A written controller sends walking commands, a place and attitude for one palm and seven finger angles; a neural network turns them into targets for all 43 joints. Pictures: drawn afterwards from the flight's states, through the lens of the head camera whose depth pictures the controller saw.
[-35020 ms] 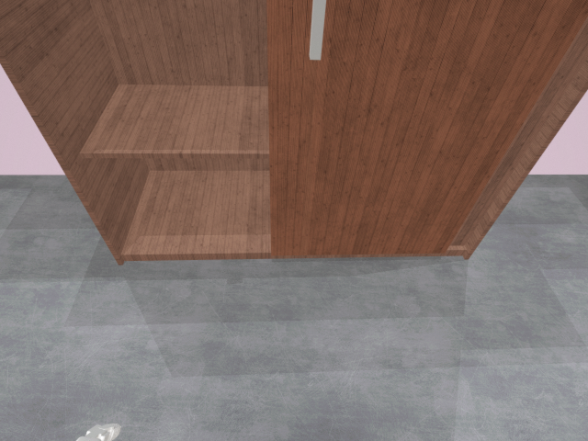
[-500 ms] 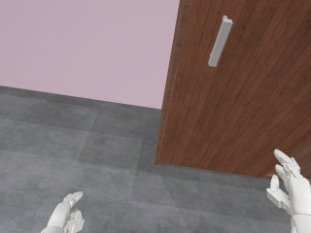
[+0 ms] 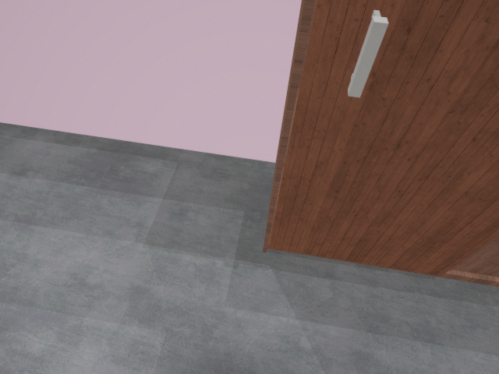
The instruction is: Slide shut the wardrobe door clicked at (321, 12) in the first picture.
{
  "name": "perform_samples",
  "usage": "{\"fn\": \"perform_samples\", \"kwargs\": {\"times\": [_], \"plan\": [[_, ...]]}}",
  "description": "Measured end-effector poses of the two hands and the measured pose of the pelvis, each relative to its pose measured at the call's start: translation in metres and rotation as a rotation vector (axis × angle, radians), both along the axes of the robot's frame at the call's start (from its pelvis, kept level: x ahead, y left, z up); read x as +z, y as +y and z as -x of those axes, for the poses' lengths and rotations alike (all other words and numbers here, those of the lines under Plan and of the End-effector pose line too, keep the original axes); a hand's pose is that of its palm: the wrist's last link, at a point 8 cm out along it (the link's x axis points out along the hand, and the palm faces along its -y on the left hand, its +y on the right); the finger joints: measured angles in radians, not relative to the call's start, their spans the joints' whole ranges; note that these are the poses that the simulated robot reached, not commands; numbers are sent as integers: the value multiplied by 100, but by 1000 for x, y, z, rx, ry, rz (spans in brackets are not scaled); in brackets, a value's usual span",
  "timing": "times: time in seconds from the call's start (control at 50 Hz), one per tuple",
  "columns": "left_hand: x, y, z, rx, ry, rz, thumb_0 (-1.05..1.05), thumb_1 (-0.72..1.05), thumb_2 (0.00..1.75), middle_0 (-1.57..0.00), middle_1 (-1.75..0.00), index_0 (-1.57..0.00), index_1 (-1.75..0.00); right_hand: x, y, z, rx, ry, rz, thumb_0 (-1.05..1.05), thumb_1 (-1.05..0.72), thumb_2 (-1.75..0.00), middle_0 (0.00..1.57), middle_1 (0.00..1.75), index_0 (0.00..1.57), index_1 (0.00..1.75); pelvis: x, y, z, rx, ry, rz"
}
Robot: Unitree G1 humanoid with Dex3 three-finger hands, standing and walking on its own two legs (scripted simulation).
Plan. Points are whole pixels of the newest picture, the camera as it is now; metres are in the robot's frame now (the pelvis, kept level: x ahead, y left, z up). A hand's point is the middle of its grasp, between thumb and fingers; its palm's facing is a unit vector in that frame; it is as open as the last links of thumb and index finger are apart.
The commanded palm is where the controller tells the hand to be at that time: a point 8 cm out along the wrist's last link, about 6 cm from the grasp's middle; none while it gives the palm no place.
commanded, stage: let the arm hang, fingers relaxed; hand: right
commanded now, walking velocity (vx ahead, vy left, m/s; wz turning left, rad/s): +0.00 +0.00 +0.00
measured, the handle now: (364, 54) +0.65 -0.17 +0.18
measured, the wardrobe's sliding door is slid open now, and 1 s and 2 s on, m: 0.00 0.00 0.00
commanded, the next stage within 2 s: look to check the result in 0.50 s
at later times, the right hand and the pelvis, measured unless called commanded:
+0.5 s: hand out of the picture +0.03 -0.18 -0.18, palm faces -0.02 +0.98 -0.20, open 7.3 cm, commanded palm none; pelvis +0.02 -0.01 +0.00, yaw +0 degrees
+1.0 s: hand out of the picture +0.04 -0.20 -0.17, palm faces -0.02 +0.97 -0.23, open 7.4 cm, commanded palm none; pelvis +0.02 -0.01 +0.00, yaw +0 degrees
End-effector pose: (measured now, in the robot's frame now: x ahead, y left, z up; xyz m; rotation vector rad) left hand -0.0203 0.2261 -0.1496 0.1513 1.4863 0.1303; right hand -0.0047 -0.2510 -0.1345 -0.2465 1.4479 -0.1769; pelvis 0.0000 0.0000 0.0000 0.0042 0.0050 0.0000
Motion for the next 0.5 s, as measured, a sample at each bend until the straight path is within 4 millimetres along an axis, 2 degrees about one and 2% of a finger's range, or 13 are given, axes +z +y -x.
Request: {"fn": "perform_samples", "kwargs": {"times": [0.16,0.26,0.5], "plan": [[-5,-16,-15,5,-39,33,1,91,90,-20,-30,-20,-30,-1,10,-12,2,-34,-22,0,-91,-90,19,30,20,29,1,-4,-4,7,-7,4],[-3,-13,-23,5,-54,16,1,92,90,-20,-30,-20,-30,-6,22,-25,5,-64,-59,0,-91,-90,19,30,20,29,1,-5,-7,8,-8,5],[3,-9,-34,4,-64,-12,1,91,90,-20,-30,-20,-30,-10,21,-29,0,-54,-71,0,-91,-90,20,30,20,29,1,-6,-15,7,-6,4]]}}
